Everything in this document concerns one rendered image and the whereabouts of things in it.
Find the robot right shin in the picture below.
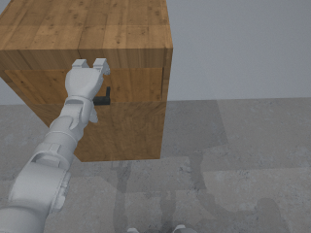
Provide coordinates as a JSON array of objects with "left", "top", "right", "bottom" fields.
[{"left": 174, "top": 224, "right": 186, "bottom": 231}]

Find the left robot upper arm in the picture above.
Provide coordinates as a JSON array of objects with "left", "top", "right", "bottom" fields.
[{"left": 0, "top": 162, "right": 71, "bottom": 233}]

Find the left robot forearm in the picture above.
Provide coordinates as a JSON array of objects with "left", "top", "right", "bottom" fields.
[{"left": 8, "top": 95, "right": 92, "bottom": 204}]

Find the cabinet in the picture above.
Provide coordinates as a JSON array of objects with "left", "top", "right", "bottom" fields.
[{"left": 0, "top": 0, "right": 173, "bottom": 162}]

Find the drawer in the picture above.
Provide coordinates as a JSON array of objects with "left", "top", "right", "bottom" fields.
[{"left": 4, "top": 67, "right": 162, "bottom": 104}]

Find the handle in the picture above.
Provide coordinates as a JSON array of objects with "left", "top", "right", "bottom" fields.
[{"left": 92, "top": 86, "right": 111, "bottom": 106}]

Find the left robot hand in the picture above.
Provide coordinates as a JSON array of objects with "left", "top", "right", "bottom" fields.
[{"left": 65, "top": 58, "right": 111, "bottom": 123}]

